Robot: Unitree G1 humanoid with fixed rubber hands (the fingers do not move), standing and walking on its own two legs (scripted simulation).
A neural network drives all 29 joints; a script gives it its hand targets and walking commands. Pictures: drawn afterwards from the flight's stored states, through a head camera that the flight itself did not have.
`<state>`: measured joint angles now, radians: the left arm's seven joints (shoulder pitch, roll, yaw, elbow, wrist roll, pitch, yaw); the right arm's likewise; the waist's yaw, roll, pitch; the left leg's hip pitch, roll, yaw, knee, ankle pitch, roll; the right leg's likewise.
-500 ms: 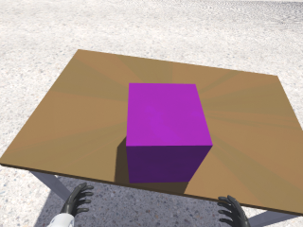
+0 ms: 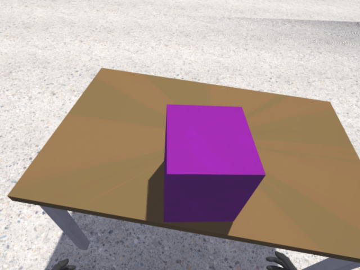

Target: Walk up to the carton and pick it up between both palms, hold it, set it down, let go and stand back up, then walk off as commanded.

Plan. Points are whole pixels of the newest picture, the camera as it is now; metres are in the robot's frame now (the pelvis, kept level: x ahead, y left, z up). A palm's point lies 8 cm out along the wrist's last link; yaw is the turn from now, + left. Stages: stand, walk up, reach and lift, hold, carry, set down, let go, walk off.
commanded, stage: stand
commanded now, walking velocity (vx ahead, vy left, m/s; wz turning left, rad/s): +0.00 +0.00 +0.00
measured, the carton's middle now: (201, 165) +0.39 -0.02 -0.02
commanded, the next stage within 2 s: none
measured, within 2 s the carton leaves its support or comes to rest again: neither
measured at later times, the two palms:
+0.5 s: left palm out of the picture +0.03 +0.32 -0.12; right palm out of the picture +0.12 -0.22 -0.10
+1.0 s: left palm out of the picture +0.02 +0.32 -0.12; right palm out of the picture +0.11 -0.23 -0.11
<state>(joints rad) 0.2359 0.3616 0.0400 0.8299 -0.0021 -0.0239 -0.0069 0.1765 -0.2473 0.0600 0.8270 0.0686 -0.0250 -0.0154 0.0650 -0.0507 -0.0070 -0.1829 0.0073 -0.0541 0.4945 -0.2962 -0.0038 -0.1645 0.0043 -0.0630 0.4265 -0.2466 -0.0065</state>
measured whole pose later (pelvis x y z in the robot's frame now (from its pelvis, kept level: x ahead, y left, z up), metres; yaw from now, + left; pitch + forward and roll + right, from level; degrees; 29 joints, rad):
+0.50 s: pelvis -0.01 +0.02 +0.00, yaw +1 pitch -2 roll -1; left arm 0.22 0.36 0.03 0.98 0.00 -0.03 -0.01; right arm 0.18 -0.25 0.06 0.85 0.07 -0.02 -0.02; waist 0.06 -0.03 -0.01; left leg -0.19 -0.03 -0.05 0.49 -0.28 0.03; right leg -0.16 -0.03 -0.06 0.43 -0.23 0.02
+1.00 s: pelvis -0.02 +0.02 +0.00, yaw +1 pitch -2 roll -1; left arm 0.20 0.36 0.02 1.03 0.00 -0.03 -0.01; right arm 0.18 -0.26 0.06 0.90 0.07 -0.02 -0.02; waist 0.06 -0.01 -0.01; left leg -0.18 -0.03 -0.05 0.47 -0.26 0.02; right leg -0.16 -0.04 -0.06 0.43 -0.22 0.02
